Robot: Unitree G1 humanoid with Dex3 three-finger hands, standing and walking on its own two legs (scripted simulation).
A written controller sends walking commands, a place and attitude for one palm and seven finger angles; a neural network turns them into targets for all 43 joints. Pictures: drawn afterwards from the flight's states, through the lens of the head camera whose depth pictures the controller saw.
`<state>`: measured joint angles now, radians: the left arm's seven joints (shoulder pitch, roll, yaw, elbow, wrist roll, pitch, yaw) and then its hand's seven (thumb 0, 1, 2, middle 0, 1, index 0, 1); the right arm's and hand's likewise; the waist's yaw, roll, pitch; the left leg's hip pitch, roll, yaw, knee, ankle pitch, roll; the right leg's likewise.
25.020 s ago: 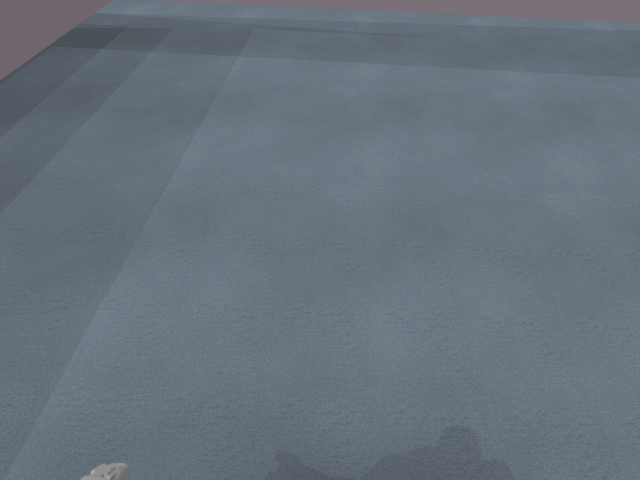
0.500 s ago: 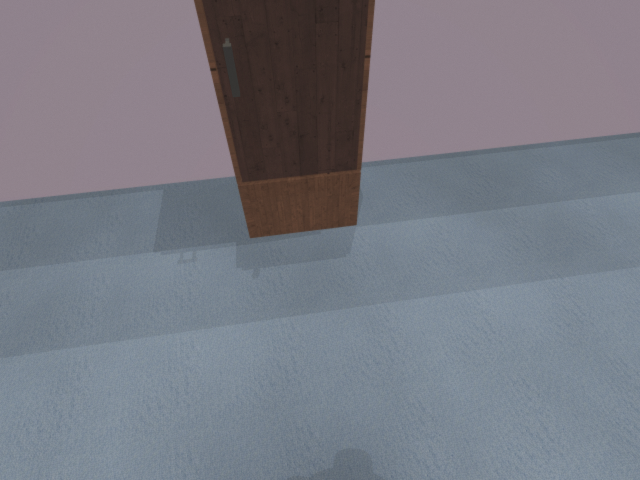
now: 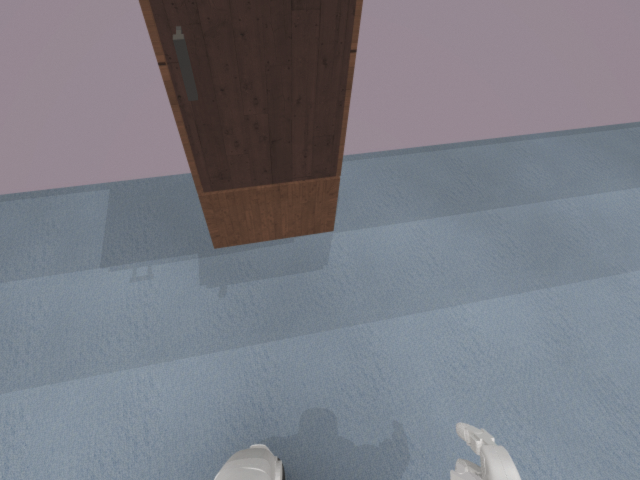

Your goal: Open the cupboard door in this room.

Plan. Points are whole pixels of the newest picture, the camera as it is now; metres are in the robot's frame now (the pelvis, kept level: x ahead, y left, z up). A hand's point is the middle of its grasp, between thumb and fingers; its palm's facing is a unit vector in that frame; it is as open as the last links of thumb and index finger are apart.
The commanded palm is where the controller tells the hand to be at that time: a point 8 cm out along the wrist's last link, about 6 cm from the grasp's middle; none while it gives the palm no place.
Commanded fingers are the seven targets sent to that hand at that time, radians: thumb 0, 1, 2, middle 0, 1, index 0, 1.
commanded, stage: walk to a spot facing it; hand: left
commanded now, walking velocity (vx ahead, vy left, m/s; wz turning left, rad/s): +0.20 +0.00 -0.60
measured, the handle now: (186, 64) +0.85 +0.40 +0.00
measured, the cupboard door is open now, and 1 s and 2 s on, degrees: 0 0 0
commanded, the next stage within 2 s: turn to face it in 0.24 s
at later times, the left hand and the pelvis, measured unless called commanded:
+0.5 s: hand (274, 318) +0.36 +0.12 -0.14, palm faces -0.28 -0.92 -0.27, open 7.4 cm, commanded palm none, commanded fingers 0.00 0.90 0.90 -0.20 -0.30 -0.20 -0.30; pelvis +0.15 -0.02 +0.00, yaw -12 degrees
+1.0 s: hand (182, 388) +0.24 +0.24 -0.16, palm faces +0.08 -0.97 -0.24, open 7.3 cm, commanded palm none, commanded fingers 0.00 0.90 0.90 -0.20 -0.30 -0.20 -0.30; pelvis +0.17 +0.02 +0.02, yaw +2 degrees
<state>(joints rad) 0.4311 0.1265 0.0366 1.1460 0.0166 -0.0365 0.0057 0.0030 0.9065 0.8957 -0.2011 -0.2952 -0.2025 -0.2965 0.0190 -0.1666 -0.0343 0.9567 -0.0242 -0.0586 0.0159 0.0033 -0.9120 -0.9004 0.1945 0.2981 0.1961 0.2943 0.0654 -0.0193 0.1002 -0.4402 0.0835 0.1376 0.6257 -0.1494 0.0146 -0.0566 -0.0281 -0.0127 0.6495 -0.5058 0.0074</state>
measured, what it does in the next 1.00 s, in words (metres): walks ahead: right foot, then left foot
